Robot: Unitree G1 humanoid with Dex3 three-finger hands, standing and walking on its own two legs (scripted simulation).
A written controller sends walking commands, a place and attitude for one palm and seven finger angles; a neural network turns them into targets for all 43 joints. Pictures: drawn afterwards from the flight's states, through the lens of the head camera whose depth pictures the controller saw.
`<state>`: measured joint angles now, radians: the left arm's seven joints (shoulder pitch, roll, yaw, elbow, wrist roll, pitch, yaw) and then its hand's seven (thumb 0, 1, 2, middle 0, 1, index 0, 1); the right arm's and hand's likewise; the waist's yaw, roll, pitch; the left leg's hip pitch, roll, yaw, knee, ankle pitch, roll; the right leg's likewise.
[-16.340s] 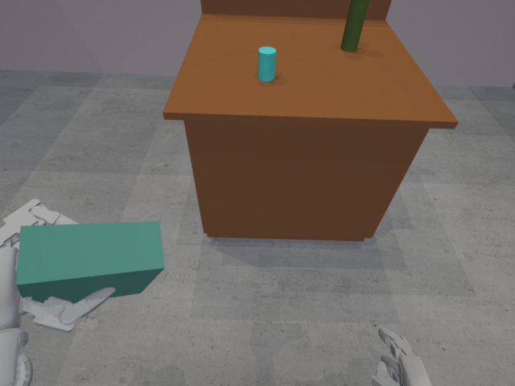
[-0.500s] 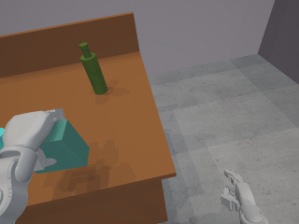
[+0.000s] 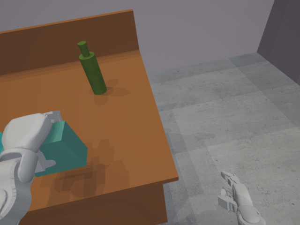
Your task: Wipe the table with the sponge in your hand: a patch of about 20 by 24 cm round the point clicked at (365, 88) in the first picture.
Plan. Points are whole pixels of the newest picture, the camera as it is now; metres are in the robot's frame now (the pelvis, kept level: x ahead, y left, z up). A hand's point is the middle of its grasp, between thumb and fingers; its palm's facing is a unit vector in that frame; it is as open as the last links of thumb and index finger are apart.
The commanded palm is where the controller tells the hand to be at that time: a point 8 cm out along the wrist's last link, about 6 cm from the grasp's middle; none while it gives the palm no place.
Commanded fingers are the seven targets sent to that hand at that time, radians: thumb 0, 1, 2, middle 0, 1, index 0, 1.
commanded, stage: move the sponge above the wiping area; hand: left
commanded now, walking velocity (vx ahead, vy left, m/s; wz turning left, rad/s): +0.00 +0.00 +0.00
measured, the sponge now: (54, 154) +0.23 +0.29 +0.09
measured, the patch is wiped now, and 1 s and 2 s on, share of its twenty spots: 0.00 0.00 0.00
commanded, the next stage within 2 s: lower the sponge onto the table in 1.90 s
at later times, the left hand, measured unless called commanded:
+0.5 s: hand (50, 145) +0.24 +0.29 +0.13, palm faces +0.02 -0.05 -1.00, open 9.7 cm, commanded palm +0.21 +0.29 +0.19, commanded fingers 0.00 0.10 1.30 -1.20 -1.60 -1.20 -1.60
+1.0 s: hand (49, 150) +0.23 +0.30 +0.11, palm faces -0.01 -0.04 -1.00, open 9.7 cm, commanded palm +0.21 +0.29 +0.18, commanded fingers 0.00 0.10 1.30 -1.20 -1.60 -1.20 -1.60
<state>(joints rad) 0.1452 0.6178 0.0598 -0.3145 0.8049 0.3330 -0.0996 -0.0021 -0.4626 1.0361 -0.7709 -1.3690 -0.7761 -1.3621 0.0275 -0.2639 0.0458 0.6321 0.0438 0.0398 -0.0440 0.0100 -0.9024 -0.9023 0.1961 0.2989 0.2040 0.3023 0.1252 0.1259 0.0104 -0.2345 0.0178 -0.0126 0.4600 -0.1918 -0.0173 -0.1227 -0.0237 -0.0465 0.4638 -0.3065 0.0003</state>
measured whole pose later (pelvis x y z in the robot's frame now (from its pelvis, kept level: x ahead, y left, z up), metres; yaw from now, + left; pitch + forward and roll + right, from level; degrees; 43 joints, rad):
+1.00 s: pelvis +0.00 +0.00 +0.00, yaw +1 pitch -2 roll +0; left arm 0.11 0.59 0.04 -0.14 0.84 0.24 -0.07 0.00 -0.46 1.04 -0.77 -1.37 -0.78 -1.36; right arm 0.06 -0.28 0.02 0.65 0.05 0.04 -0.07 0.01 -0.90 -0.90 0.20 0.30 0.20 0.30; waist 0.11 0.12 0.01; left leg -0.24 0.02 -0.03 0.47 -0.19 -0.02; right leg -0.11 -0.01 -0.06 0.46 -0.30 -0.01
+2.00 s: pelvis -0.01 +0.00 +0.00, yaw +1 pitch -3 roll +0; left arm 0.09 0.57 0.02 -0.10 0.87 0.22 -0.04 0.00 -0.46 1.04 -0.77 -1.37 -0.78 -1.36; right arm 0.06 -0.27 0.02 0.66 0.05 0.04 -0.06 0.01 -0.90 -0.90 0.20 0.30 0.20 0.30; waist 0.11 0.12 0.02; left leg -0.23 0.03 -0.03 0.46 -0.18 -0.02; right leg -0.10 -0.01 -0.06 0.44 -0.29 -0.01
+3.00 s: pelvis +0.00 +0.00 +0.00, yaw +1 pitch -1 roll +0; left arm 0.15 0.52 -0.01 -0.08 0.91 0.20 -0.01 0.00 -0.46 1.04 -0.77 -1.37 -0.78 -1.36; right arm 0.08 -0.27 0.00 0.65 0.04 0.04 -0.06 0.01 -0.90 -0.90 0.20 0.30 0.20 0.30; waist 0.11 0.11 0.00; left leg -0.26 0.02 -0.03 0.49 -0.21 -0.02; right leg -0.13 -0.01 -0.06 0.47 -0.32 -0.01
